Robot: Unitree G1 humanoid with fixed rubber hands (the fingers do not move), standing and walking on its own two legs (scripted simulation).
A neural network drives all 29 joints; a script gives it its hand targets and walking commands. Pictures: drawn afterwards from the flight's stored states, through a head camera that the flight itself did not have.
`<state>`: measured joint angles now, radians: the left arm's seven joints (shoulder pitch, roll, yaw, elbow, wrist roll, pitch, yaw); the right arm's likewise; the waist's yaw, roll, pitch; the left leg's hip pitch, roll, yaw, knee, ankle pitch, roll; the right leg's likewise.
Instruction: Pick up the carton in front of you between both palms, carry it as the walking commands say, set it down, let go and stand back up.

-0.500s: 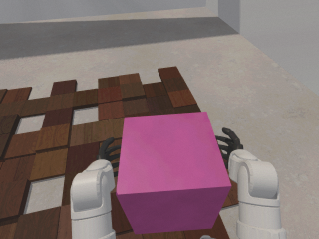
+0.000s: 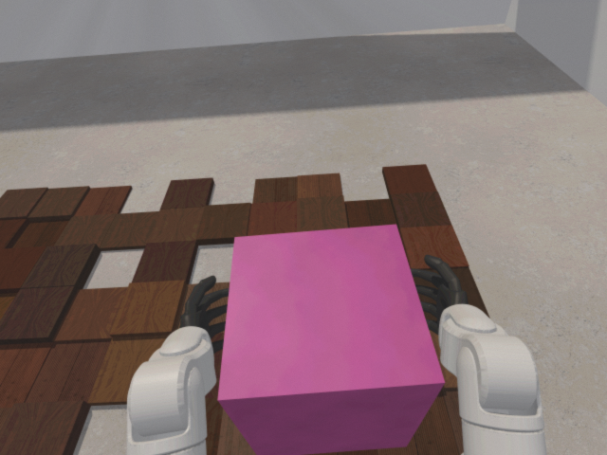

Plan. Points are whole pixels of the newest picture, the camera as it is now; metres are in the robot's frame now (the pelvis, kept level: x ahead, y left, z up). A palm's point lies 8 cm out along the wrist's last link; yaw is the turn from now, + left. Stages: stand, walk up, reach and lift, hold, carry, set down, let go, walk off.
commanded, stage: carry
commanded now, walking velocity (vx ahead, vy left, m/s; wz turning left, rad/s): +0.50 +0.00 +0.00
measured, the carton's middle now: (324, 346) +0.27 +0.02 +0.00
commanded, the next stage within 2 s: none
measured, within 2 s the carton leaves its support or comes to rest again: neither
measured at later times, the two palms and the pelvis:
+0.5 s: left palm (239, 115) +0.66 +0.17 +0.14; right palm (404, 101) +0.65 -0.13 +0.16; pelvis +0.30 +0.04 +0.01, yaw -3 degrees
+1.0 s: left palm (282, 90) +0.98 +0.13 +0.03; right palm (394, 80) +1.00 -0.17 +0.04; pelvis +0.63 -0.03 -0.04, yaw -2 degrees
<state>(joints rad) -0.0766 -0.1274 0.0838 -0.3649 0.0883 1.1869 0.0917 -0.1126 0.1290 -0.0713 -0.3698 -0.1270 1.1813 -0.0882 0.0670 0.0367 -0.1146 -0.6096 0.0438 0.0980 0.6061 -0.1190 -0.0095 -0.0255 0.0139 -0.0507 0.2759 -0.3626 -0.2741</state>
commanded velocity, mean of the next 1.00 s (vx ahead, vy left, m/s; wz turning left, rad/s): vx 0.50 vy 0.00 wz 0.00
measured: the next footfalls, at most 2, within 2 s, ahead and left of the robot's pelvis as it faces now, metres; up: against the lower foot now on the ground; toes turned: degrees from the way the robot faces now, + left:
left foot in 0.04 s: +0.22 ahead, +0.11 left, +0.01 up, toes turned +4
right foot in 0.66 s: +0.59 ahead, -0.04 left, -0.03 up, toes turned -5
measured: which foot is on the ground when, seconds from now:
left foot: up 0.00-0.02, down 0.04-0.64, up 0.66-1.00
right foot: down 0.00-0.08, up 0.10-0.64, down 0.66-1.00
